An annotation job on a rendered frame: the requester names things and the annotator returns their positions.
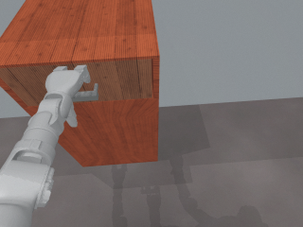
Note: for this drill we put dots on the drawer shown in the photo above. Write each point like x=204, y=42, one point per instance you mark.
x=117, y=80

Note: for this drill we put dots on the robot left hand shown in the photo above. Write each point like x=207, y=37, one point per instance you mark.
x=68, y=82

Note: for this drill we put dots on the cabinet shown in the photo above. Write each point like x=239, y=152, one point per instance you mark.
x=54, y=32

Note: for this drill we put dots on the handle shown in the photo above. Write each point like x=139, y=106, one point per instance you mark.
x=86, y=95

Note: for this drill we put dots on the robot left upper arm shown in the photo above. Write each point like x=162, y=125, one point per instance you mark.
x=24, y=186

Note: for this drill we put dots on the robot left forearm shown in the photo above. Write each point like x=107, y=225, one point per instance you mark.
x=43, y=131

